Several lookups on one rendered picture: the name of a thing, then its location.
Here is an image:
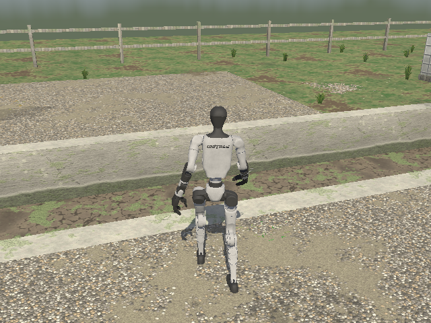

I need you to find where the robot left upper arm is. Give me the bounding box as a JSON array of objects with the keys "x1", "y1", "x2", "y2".
[{"x1": 186, "y1": 135, "x2": 204, "y2": 173}]

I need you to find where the left robot hand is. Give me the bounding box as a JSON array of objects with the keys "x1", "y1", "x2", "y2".
[{"x1": 172, "y1": 194, "x2": 187, "y2": 215}]

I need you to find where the right robot shin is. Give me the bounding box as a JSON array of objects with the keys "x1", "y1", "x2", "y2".
[{"x1": 226, "y1": 234, "x2": 238, "y2": 283}]

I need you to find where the left robot shin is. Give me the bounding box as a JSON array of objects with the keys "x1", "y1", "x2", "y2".
[{"x1": 195, "y1": 216, "x2": 205, "y2": 255}]

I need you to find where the robot shin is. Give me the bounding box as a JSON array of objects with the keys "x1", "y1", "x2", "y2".
[
  {"x1": 195, "y1": 216, "x2": 205, "y2": 255},
  {"x1": 226, "y1": 234, "x2": 238, "y2": 283}
]

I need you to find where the robot right forearm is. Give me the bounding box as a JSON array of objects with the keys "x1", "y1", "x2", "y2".
[{"x1": 240, "y1": 161, "x2": 248, "y2": 180}]

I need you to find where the robot right upper arm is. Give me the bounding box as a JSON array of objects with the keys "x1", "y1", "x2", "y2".
[{"x1": 231, "y1": 135, "x2": 247, "y2": 170}]

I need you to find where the right robot hand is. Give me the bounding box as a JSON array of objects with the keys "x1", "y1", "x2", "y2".
[{"x1": 232, "y1": 174, "x2": 248, "y2": 186}]

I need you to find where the robot left forearm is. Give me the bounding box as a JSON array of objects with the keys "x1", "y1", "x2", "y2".
[{"x1": 175, "y1": 162, "x2": 192, "y2": 197}]

